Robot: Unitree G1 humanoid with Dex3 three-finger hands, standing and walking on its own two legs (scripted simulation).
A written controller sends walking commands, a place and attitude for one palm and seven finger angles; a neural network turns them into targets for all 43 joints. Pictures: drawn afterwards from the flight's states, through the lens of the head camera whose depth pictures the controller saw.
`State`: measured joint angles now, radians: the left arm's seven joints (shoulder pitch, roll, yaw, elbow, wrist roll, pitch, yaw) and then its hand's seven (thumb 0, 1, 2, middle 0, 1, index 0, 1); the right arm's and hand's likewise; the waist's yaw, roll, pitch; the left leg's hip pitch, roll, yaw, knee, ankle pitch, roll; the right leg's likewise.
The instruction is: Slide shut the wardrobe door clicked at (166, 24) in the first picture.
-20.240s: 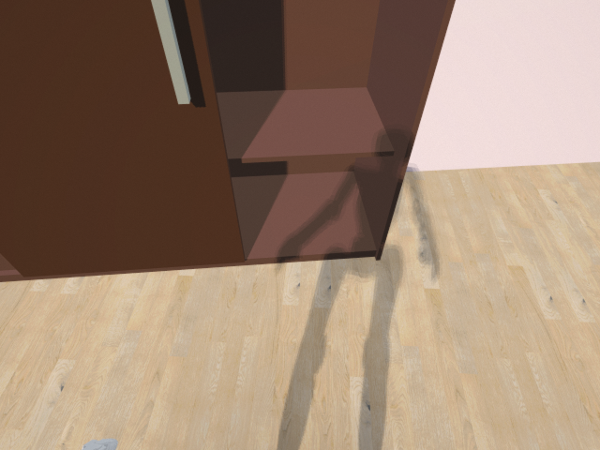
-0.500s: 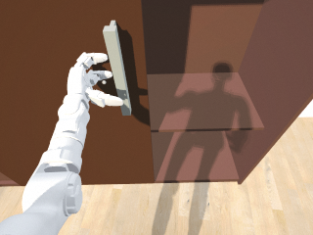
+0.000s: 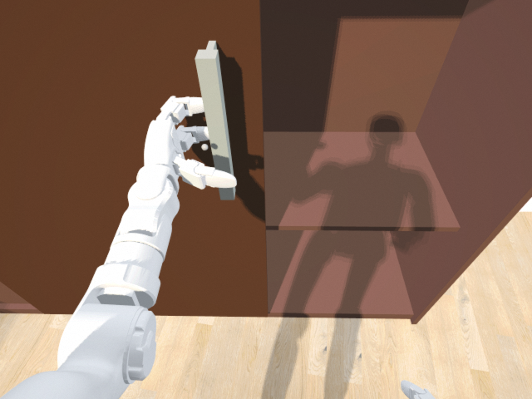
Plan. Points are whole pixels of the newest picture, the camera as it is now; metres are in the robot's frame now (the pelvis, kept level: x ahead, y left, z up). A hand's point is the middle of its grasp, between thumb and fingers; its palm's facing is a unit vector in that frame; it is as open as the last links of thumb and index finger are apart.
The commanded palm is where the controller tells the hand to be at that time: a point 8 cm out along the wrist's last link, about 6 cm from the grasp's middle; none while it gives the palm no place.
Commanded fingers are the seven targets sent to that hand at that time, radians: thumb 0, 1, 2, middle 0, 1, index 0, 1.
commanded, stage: slide the fingers in behind the handle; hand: left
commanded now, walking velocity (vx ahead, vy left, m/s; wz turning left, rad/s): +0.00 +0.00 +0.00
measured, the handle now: (221, 130) +0.50 +0.08 +0.15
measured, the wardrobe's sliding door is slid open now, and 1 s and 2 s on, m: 0.55 0.55 0.55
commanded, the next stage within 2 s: grip the handle and tug to test in 1.06 s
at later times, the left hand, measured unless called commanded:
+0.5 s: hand (220, 149) +0.44 +0.07 +0.17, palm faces +0.00 -1.00 +0.01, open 14.2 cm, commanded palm +0.41 +0.12 +0.16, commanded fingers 0.00 -0.50 0.30 -0.30 -1.20 -0.30 -1.20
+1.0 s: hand (229, 147) +0.44 +0.06 +0.17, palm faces -0.01 -1.00 +0.01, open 14.1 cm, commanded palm +0.42 +0.12 +0.16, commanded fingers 0.00 -0.50 0.30 -0.30 -1.20 -0.30 -1.20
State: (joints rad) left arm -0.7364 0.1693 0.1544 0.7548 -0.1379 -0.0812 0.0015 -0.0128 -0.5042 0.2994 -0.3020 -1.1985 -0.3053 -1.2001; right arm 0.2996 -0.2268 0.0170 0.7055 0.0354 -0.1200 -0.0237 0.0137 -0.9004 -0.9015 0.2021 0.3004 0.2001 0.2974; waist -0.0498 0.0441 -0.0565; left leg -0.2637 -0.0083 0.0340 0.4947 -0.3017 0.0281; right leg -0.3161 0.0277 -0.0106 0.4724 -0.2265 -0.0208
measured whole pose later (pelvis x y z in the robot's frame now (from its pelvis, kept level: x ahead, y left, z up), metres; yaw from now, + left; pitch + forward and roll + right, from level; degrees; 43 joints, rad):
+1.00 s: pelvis +0.00 -0.01 +0.00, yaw +1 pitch +4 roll +0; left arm -0.74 0.11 0.10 0.73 -0.14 -0.06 0.06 -0.01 -0.50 0.30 -0.30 -1.20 -0.28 -1.19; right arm 0.29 -0.23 0.01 0.72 0.03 -0.11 -0.03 0.01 -0.90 -0.90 0.20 0.30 0.20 0.30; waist -0.05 0.05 -0.05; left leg -0.25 0.00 0.02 0.48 -0.29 0.01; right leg -0.30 0.04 -0.03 0.47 -0.23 -0.04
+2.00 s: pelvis +0.01 -0.01 +0.00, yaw +0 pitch +4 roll +0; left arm -0.70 0.11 0.11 0.64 -0.13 -0.01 0.08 0.00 0.61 0.79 -0.35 -1.36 -0.31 -1.35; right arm 0.30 -0.22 0.01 0.70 0.03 -0.08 -0.02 0.01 -0.90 -0.90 0.20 0.30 0.20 0.30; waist -0.05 0.05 -0.05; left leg -0.23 0.00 0.04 0.47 -0.30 0.02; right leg -0.29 0.04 -0.01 0.45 -0.23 -0.03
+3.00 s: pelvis +0.02 -0.01 +0.00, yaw +2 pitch +4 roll +0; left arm -0.66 0.05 0.01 0.49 -0.12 0.09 0.15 0.00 0.67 0.82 -0.31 -1.36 -0.29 -1.36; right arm 0.25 -0.22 0.00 0.69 0.03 -0.05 -0.01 0.01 -0.90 -0.90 0.20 0.30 0.20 0.30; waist 0.00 0.05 -0.05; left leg -0.22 -0.01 -0.01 0.46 -0.31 0.01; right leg -0.26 0.03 -0.05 0.45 -0.26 -0.03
